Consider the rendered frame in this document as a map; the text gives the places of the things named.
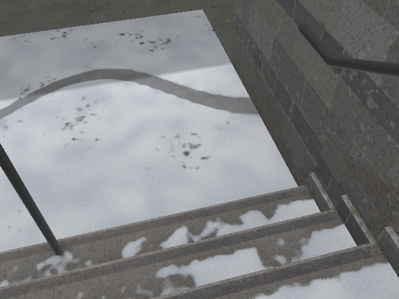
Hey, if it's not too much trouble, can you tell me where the stairs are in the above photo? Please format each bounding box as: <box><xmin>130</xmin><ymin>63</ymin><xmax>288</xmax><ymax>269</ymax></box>
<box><xmin>0</xmin><ymin>185</ymin><xmax>399</xmax><ymax>299</ymax></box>

